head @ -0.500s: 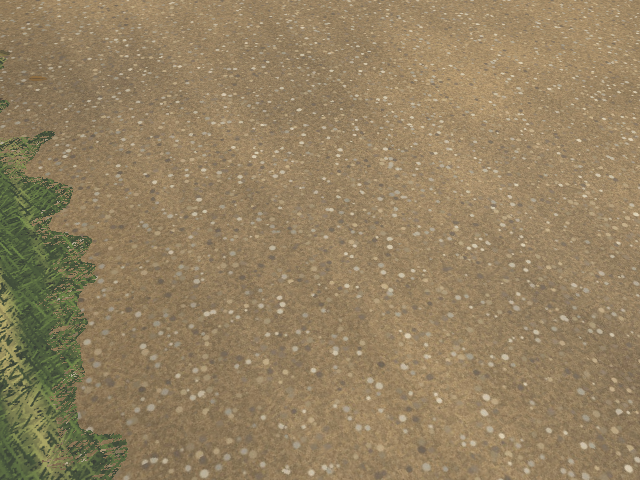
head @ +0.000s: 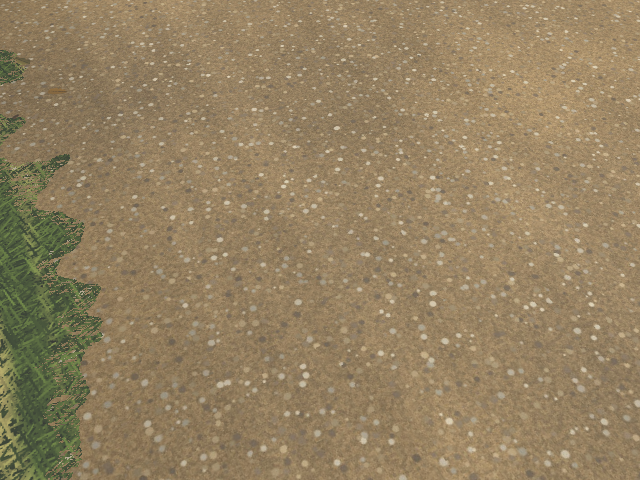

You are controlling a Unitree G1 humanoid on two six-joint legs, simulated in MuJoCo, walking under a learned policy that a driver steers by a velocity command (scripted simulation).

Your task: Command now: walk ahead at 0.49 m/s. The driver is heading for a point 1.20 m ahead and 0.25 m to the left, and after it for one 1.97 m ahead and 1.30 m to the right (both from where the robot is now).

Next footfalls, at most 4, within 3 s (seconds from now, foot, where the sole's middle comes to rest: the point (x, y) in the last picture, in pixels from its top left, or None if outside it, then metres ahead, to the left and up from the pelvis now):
0.40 left None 0.40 0.16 -0.78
0.92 right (318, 370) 0.74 0.05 -0.78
1.48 left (192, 298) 0.94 0.36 -0.78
2.00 right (266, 206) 1.25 0.20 -0.78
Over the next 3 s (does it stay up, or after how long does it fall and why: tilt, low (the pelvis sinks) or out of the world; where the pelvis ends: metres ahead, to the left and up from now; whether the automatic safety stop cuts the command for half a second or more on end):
stays up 1.16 0.28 -0.01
